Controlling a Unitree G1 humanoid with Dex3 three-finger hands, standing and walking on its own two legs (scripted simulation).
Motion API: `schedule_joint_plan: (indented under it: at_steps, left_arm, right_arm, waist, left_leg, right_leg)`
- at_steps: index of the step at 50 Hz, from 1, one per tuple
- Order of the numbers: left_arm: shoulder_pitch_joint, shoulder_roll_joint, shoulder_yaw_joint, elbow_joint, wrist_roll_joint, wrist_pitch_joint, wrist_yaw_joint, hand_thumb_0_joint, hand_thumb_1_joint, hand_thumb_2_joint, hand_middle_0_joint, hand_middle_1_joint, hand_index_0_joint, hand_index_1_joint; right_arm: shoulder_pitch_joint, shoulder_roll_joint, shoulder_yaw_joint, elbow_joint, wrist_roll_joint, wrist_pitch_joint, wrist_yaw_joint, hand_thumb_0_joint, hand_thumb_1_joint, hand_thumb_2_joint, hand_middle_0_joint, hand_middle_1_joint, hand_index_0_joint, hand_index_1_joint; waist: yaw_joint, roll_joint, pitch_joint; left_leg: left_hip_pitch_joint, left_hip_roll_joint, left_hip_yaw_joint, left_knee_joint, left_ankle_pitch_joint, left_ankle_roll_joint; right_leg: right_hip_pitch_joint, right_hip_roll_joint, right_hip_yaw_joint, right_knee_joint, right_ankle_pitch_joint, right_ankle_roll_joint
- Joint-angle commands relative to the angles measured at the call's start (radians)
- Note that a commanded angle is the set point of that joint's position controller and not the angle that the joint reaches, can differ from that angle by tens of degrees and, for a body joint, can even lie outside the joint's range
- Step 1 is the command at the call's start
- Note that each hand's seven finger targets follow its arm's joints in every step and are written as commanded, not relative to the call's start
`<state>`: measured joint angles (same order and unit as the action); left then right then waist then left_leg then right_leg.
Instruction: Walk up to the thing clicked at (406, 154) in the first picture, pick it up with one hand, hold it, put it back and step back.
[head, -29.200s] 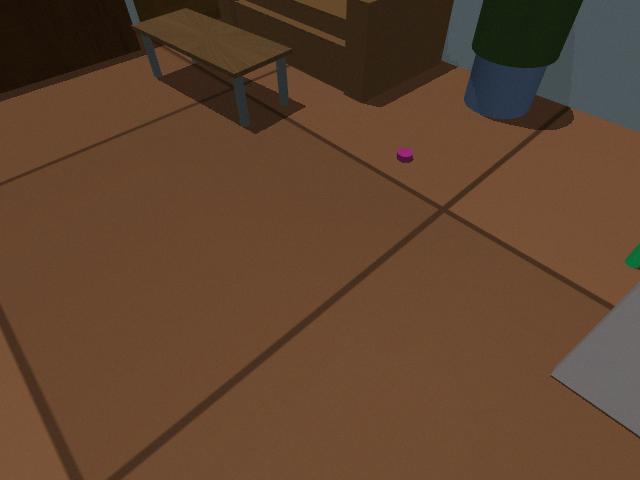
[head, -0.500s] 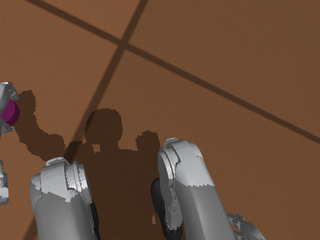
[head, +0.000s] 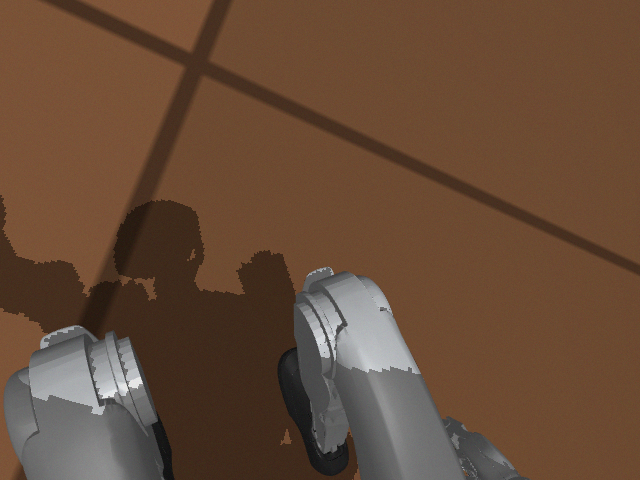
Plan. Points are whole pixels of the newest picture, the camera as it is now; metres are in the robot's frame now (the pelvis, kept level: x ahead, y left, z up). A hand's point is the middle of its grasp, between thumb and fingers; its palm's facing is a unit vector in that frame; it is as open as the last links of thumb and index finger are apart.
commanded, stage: rest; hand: left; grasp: from above
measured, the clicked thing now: out of the picture +0.44 +0.35 -0.24
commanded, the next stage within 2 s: open in 1.02 s
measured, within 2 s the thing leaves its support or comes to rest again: rests again in 0.76 s
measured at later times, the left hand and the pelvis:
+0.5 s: hand out of the picture +0.43 +0.34 -0.24, palm faces -0.43 -0.17 -0.89, open 9.4 cm; pelvis +0.00 +0.00 +0.00, yaw -2 degrees
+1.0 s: hand out of the picture +0.43 +0.33 -0.25, palm faces -0.43 -0.17 -0.89, open 9.4 cm; pelvis +0.00 +0.01 +0.00, yaw -3 degrees
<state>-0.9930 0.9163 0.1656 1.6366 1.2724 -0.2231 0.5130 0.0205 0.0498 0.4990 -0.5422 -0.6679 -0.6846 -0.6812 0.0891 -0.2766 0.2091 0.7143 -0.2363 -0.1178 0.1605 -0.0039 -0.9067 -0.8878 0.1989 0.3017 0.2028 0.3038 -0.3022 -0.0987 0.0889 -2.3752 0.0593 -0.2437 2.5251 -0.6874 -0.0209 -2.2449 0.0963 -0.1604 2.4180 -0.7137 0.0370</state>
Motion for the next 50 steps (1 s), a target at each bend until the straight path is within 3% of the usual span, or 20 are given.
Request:
schedule_joint_plan:
  at_steps: [1,5,7,9,11,12,14,17,21,24,32,33,41,43,44,45,47,48,49,50]
  left_arm:
    - [-0.275,0.254,-0.001,-0.133,-0.016,-0.011,0.064,0.0,0.499,0.72,-0.82,-0.825,-0.87,-0.772]
    - [-0.264,0.263,-0.009,-0.092,-0.008,-0.012,0.081,0.0,0.534,0.687,-0.839,-0.812,-0.894,-0.753]
    - [-0.261,0.318,0.038,-0.105,-0.003,-0.013,0.096,0.0,0.534,0.719,-0.853,-0.809,-0.9,-0.759]
    - [-0.265,0.242,-0.021,-0.083,-0.001,-0.008,0.1,0.0,0.548,0.69,-0.858,-0.793,-0.909,-0.739]
    - [-0.266,0.269,-0.011,-0.059,-0.007,-0.002,0.106,0.0,0.567,0.687,-0.876,-0.78,-0.925,-0.728]
    - [-0.282,0.243,-0.039,-0.073,-0.011,-0.001,0.107,0.0,0.559,0.672,-0.873,-0.768,-0.921,-0.717]
    - [-0.274,0.294,-0.011,-0.074,-0.013,0.001,0.114,0.0,0.584,0.668,-0.894,-0.755,-0.942,-0.705]
    - [-0.264,0.281,-0.012,-0.086,-0.023,0.007,0.121,0.0,0.564,0.646,-0.89,-0.731,-0.935,-0.684]
    - [-0.27,0.284,-0.027,-0.04,-0.022,0.016,0.121,0.0,0.567,0.624,-0.884,-0.728,-0.933,-0.675]
    - [-0.252,0.291,-0.018,-0.036,-0.031,0.013,0.128,0.0,0.553,0.632,-0.895,-0.7,-0.935,-0.657]
    - [-0.268,0.288,-0.046,-0.023,-0.03,-0.001,0.128,0.0,0.57,0.614,-0.908,-0.685,-0.947,-0.644]
    - [-0.263,0.332,-0.011,-0.02,-0.036,-0.004,0.135,0.0,0.557,0.612,-0.895,-0.683,-0.934,-0.641]
    - [-0.283,0.288,-0.071,-0.032,-0.025,-0.005,0.141,0.0,0.564,0.59,-0.901,-0.676,-0.942,-0.632]
    - [-0.243,0.32,-0.035,-0.006,-0.03,-0.002,0.154,0.0,0.561,0.616,-0.9,-0.679,-0.937,-0.64]
    - [-0.266,0.291,-0.07,-0.011,-0.029,-0.001,0.148,0.0,0.553,0.608,-0.898,-0.662,-0.933,-0.625]
    - [-0.252,0.334,-0.034,0.005,-0.023,-0.001,0.156,0.0,0.551,0.601,-0.895,-0.666,-0.932,-0.627]
    - [-0.266,0.32,-0.047,-0.008,-0.027,0.003,0.159,0.0,0.544,0.596,-0.9,-0.643,-0.933,-0.609]
    - [-0.25,0.353,-0.014,-0.008,-0.031,0.002,0.166,0.0,0.547,0.597,-0.905,-0.648,-0.937,-0.614]
    - [-0.269,0.302,-0.069,0.001,-0.027,0.005,0.16,0.0,0.558,0.577,-0.903,-0.643,-0.939,-0.605]
    - [-0.275,0.292,-0.073,-0.002,-0.037,0.006,0.159,0.0,0.52,0.566,-0.886,-0.629,-0.919,-0.594]
  right_arm:
    - [0.179,-0.303,-0.072,-0.007,-0.003,-0.017,-0.005,0.0,-0.899,-0.895,0.201,0.3,0.2,0.3]
    - [0.17,-0.316,-0.065,-0.007,-0.009,-0.033,0.002,0.0,-0.9,-0.895,0.201,0.3,0.2,0.3]
    - [0.189,-0.32,-0.057,0.001,-0.016,-0.033,0.005,0.0,-0.9,-0.896,0.201,0.3,0.2,0.3]
    - [0.159,-0.316,-0.053,-0.021,-0.015,-0.04,0.011,0.0,-0.9,-0.896,0.201,0.3,0.201,0.301]
    - [0.167,-0.328,-0.051,-0.011,-0.022,-0.047,0.018,0.0,-0.9,-0.896,0.201,0.3,0.2,0.3]
    - [0.154,-0.319,-0.046,-0.02,-0.017,-0.053,0.021,0.0,-0.9,-0.897,0.2,0.3,0.2,0.3]
    - [0.166,-0.332,-0.043,-0.012,-0.024,-0.06,0.027,0.0,-0.901,-0.897,0.201,0.301,0.2,0.301]
    - [0.15,-0.325,-0.036,-0.016,-0.022,-0.064,0.03,0.0,-0.902,-0.898,0.2,0.301,0.2,0.301]
    - [0.15,-0.34,-0.031,-0.02,-0.025,-0.073,0.039,0.0,-0.902,-0.898,0.2,0.3,0.2,0.3]
    - [0.137,-0.342,-0.025,-0.022,-0.024,-0.077,0.04,0.0,-0.903,-0.899,0.2,0.301,0.2,0.301]
    - [0.138,-0.351,-0.005,-0.035,-0.03,-0.09,0.047,0.0,-0.905,-0.901,0.2,0.301,0.2,0.301]
    - [0.143,-0.356,-0.004,-0.025,-0.03,-0.088,0.046,0.0,-0.903,-0.9,0.2,0.301,0.2,0.301]
    - [0.128,-0.358,0.011,-0.038,-0.037,-0.097,0.058,0.0,-0.906,-0.901,0.2,0.301,0.2,0.301]
    - [0.127,-0.369,0.014,-0.04,-0.037,-0.098,0.058,0.0,-0.904,-0.901,0.2,0.301,0.2,0.301]
    - [0.124,-0.365,0.014,-0.033,-0.035,-0.102,0.062,0.0,-0.905,-0.901,0.2,0.301,0.2,0.301]
    - [0.131,-0.376,0.016,-0.032,-0.04,-0.102,0.061,0.0,-0.904,-0.901,0.2,0.301,0.2,0.301]
    - [0.116,-0.37,0.021,-0.046,-0.037,-0.106,0.063,0.0,-0.904,-0.902,0.2,0.301,0.2,0.301]
    - [0.128,-0.377,0.02,-0.032,-0.04,-0.105,0.062,0.0,-0.905,-0.902,0.2,0.301,0.2,0.301]
    - [0.113,-0.37,0.027,-0.051,-0.039,-0.112,0.068,0.0,-0.905,-0.902,0.2,0.301,0.2,0.301]
    - [0.115,-0.369,0.029,-0.043,-0.041,-0.118,0.071,0.0,-0.908,-0.903,0.2,0.301,0.2,0.301]
  waist:
    - [-0.014,0.435,-0.69]
    - [-0.023,0.457,-0.625]
    - [-0.024,0.467,-0.657]
    - [-0.033,0.47,-0.634]
    - [-0.051,0.455,-0.619]
    - [-0.043,0.464,-0.622]
    - [-0.039,0.472,-0.628]
    - [-0.03,0.497,-0.647]
    - [-0.06,0.474,-0.597]
    - [-0.046,0.472,-0.593]
    - [-0.074,0.469,-0.573]
    - [-0.068,0.457,-0.587]
    - [-0.081,0.503,-0.563]
    - [-0.067,0.491,-0.569]
    - [-0.081,0.486,-0.544]
    - [-0.081,0.487,-0.546]
    - [-0.076,0.483,-0.544]
    - [-0.071,0.484,-0.565]
    - [-0.087,0.482,-0.539]
    - [-0.091,0.471,-0.533]
  left_leg:
    - [0.518,0.008,0.111,-0.217,0.204,0.037]
    - [0.512,0.007,0.105,-0.23,0.164,0.029]
    - [0.532,0.011,0.1,-0.222,0.199,0.029]
    - [0.528,0.011,0.098,-0.222,0.212,0.025]
    - [0.523,0.014,0.094,-0.212,0.209,0.032]
    - [0.523,0.014,0.094,-0.216,0.198,0.03]
    - [0.521,0.016,0.093,-0.212,0.203,0.031]
    - [0.542,0.018,0.092,-0.22,0.226,0.025]
    - [0.52,0.019,0.082,-0.216,0.197,0.028]
    - [0.52,0.022,0.078,-0.22,0.192,0.026]
    - [0.508,0.025,0.072,-0.209,0.182,0.029]
    - [0.507,0.027,0.065,-0.211,0.181,0.029]
    - [0.54,0.029,0.06,-0.213,0.204,0.021]
    - [0.53,0.029,0.056,-0.217,0.208,0.02]
    - [0.528,0.031,0.053,-0.211,0.207,0.019]
    - [0.528,0.031,0.054,-0.216,0.199,0.02]
    - [0.521,0.032,0.055,-0.21,0.197,0.022]
    - [0.53,0.032,0.058,-0.207,0.214,0.022]
    - [0.514,0.033,0.061,-0.195,0.209,0.025]
    - [0.51,0.032,0.06,-0.194,0.198,0.026]
  right_leg:
    - [0.353,0.032,-0.087,-0.234,0.3,-0.054]
    - [0.308,0.029,-0.107,-0.223,0.254,-0.06]
    - [0.339,0.032,-0.111,-0.221,0.29,-0.056]
    - [0.318,0.032,-0.114,-0.206,0.302,-0.059]
    - [0.326,0.036,-0.113,-0.218,0.311,-0.052]
    - [0.325,0.038,-0.11,-0.219,0.303,-0.055]
    - [0.346,0.037,-0.111,-0.222,0.305,-0.052]
    - [0.364,0.041,-0.111,-0.218,0.322,-0.055]
    - [0.336,0.041,-0.121,-0.213,0.3,-0.055]
    - [0.344,0.045,-0.123,-0.221,0.294,-0.055]
    - [0.353,0.048,-0.126,-0.223,0.292,-0.051]
    - [0.363,0.047,-0.132,-0.224,0.29,-0.051]
    - [0.358,0.051,-0.137,-0.21,0.315,-0.053]
    - [0.363,0.051,-0.142,-0.213,0.315,-0.052]
    - [0.339,0.05,-0.143,-0.205,0.319,-0.052]
    - [0.351,0.05,-0.147,-0.212,0.307,-0.051]
    - [0.351,0.054,-0.14,-0.213,0.31,-0.051]
    - [0.373,0.054,-0.142,-0.223,0.325,-0.047]
    - [0.366,0.056,-0.132,-0.213,0.329,-0.048]
    - [0.363,0.054,-0.135,-0.212,0.322,-0.048]
